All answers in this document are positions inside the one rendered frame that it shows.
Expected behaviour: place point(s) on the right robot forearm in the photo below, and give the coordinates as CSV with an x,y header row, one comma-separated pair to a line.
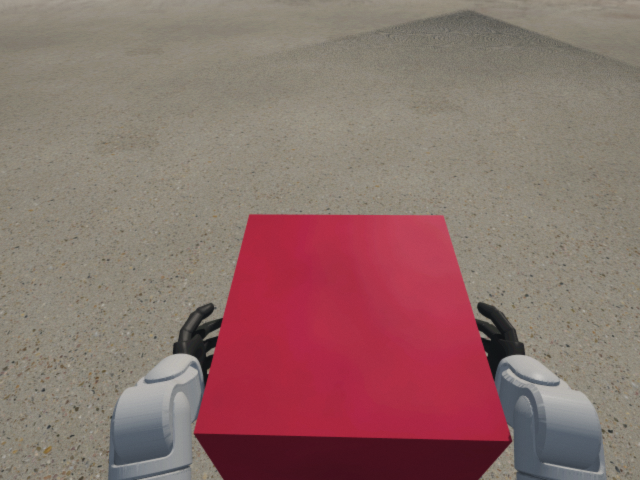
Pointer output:
x,y
557,432

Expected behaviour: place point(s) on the carton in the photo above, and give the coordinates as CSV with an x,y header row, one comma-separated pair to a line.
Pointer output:
x,y
349,350

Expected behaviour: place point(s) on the robot right hand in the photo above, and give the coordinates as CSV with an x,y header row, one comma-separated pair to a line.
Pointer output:
x,y
504,341

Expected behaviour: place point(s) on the left robot forearm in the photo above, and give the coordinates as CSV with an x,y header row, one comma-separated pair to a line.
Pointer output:
x,y
150,430

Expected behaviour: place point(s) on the robot left hand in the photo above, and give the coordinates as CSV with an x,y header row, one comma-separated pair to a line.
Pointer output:
x,y
191,337

